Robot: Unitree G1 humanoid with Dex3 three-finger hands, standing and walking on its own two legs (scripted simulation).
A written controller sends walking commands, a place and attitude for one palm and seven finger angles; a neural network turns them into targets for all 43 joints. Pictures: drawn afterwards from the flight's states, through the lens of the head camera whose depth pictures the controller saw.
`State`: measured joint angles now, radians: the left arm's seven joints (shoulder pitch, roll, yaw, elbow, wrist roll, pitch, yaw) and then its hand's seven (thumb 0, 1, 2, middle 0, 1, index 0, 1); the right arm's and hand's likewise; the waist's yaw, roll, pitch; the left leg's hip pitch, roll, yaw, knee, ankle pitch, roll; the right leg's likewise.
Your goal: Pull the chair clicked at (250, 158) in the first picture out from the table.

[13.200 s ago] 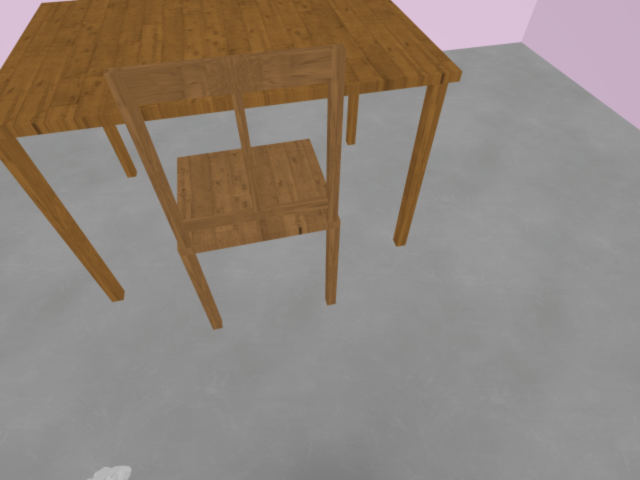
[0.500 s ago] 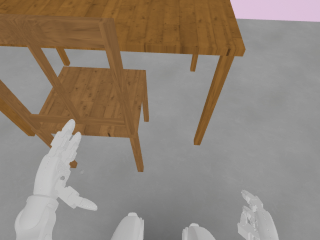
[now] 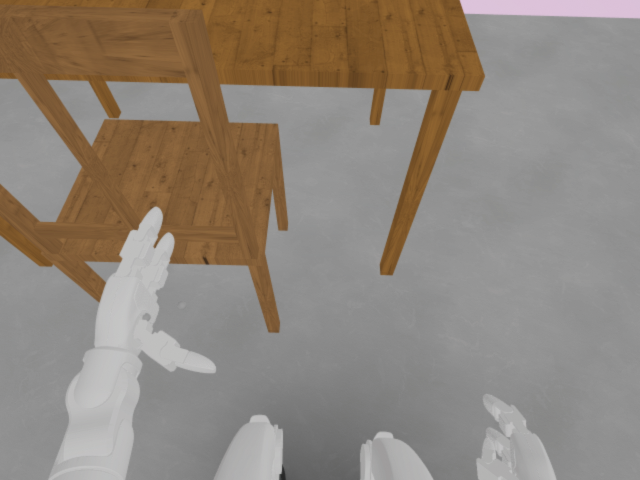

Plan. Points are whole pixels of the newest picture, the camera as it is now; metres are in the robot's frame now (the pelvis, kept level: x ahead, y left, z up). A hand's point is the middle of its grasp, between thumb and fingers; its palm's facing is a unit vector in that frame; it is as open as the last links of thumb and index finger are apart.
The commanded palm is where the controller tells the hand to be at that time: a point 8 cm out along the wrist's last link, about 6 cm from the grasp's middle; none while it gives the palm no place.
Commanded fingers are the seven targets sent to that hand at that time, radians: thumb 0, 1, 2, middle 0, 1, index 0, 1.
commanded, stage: aim the fingers beside a spindle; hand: left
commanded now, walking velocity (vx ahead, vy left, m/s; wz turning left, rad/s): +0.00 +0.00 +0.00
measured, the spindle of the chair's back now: (93, 166) +0.53 +0.36 +0.03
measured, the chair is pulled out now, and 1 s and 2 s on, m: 0.00 0.00 0.00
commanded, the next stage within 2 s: push the fingers through the gap in 1.26 s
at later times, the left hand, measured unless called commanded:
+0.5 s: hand (215, 271) +0.37 +0.15 +0.01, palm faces -0.04 -1.00 -0.02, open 16.9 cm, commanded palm +0.35 +0.20 +0.01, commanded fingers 0.00 -0.50 0.30 -0.06 -0.08 -0.06 -0.08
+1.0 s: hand (223, 262) +0.39 +0.15 +0.00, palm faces -0.01 -1.00 -0.03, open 16.9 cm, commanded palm +0.36 +0.19 +0.01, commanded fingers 0.00 -0.50 0.30 -0.06 -0.08 -0.06 -0.08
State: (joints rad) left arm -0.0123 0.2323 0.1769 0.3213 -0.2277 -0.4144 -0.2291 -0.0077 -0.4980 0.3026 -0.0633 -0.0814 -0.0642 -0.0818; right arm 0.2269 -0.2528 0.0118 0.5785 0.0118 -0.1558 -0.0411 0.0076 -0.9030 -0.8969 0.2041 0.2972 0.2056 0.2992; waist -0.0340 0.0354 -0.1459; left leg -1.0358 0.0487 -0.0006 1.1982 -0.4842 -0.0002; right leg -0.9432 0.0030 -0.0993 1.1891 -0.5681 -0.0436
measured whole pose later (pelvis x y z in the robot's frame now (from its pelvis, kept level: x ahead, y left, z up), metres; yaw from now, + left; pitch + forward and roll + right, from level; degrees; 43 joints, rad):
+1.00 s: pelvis +0.00 +0.01 -0.02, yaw -1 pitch +23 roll -2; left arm -0.31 0.20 0.15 0.58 -0.14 -0.48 -0.07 -0.01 -0.50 0.30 -0.06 -0.08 -0.06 -0.08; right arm 0.25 -0.24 0.00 0.60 -0.01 0.00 0.00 0.00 -0.90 -0.90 0.20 0.30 0.21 0.30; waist -0.07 0.03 -0.16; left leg -1.16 0.05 0.02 1.27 -0.51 0.02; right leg -1.08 0.00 -0.07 1.26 -0.59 -0.03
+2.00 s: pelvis +0.00 +0.01 -0.02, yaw -2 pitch +25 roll -2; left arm -0.54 0.25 0.24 0.81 -0.11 -0.50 -0.06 -0.01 -0.50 0.30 -0.06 -0.08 -0.06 -0.08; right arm 0.28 -0.24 0.00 0.62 -0.02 0.02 0.01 0.00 -0.91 -0.90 0.20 0.30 0.20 0.30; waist -0.11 0.04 -0.17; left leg -1.21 0.06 0.02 1.28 -0.51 0.02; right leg -1.13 0.01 -0.07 1.27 -0.58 -0.03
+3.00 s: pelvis +0.00 +0.01 -0.02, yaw -3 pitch +27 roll -3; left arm -0.77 0.32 0.32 1.04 -0.05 -0.53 -0.04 -0.01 -0.50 0.30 -0.06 -0.08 -0.06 -0.08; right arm 0.30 -0.24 0.01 0.63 -0.04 0.10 0.03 0.00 -0.91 -0.90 0.20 0.30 0.21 0.30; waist -0.16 0.04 -0.16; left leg -1.27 0.06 0.02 1.30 -0.51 0.02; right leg -1.18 0.02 -0.07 1.27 -0.57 -0.02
